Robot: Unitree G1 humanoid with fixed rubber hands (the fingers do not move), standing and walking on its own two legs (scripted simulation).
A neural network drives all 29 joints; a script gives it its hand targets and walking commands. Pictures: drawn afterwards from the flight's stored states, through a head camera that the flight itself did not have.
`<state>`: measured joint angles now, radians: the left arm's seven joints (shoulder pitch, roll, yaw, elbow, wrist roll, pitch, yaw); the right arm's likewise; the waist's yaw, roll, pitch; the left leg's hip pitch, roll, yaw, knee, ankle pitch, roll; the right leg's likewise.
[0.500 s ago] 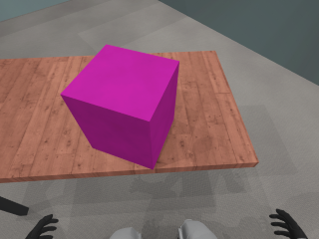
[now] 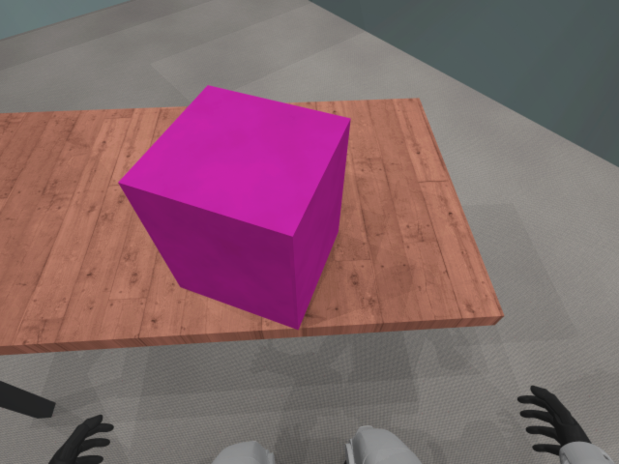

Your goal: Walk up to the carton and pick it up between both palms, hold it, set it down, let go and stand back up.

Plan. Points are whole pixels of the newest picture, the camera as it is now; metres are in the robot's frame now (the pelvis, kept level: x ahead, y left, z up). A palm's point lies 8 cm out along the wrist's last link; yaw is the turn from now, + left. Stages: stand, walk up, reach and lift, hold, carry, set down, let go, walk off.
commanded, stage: walk up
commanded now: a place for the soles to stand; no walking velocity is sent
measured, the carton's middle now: (255, 213) +0.44 +0.09 +0.03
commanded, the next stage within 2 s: none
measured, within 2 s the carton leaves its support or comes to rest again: neither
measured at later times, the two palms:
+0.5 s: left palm out of the picture +0.11 +0.40 -0.08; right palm out of the picture +0.07 -0.26 -0.07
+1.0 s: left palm out of the picture +0.11 +0.41 -0.07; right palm out of the picture +0.12 -0.24 -0.09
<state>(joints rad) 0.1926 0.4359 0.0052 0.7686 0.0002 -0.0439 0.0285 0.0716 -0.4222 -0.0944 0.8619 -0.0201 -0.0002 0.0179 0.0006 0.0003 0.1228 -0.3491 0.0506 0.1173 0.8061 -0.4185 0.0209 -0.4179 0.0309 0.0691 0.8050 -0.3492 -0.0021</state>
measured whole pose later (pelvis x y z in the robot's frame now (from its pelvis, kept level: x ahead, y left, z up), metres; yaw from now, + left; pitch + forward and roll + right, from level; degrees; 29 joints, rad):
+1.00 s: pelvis +0.01 +0.09 +0.00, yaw +1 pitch -3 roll +0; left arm 0.23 0.43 0.01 0.77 0.00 -0.05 0.06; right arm 0.18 -0.42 -0.09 0.82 -0.02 0.01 0.01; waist 0.00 0.03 0.13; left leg -0.34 -0.01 0.05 0.78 -0.37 0.05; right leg -0.41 0.00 0.05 0.81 -0.46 0.01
